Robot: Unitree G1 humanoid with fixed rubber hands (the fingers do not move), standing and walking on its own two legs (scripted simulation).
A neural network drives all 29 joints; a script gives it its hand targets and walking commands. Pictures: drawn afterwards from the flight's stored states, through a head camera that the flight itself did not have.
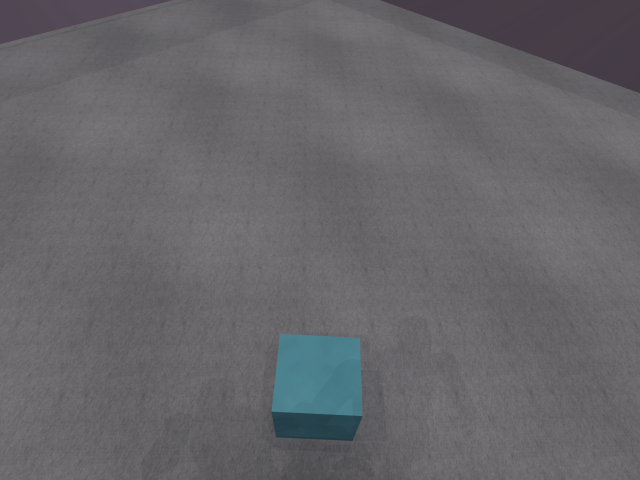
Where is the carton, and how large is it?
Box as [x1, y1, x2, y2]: [271, 334, 362, 440]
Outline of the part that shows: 280,334 271,411 276,436 352,440 362,415 359,338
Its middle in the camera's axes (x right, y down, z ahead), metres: -0.01 +0.42 +1.13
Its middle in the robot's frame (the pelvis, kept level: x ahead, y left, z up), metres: +0.48 -0.01 -0.66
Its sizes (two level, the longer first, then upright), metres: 0.227 0.212 0.239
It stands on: the floor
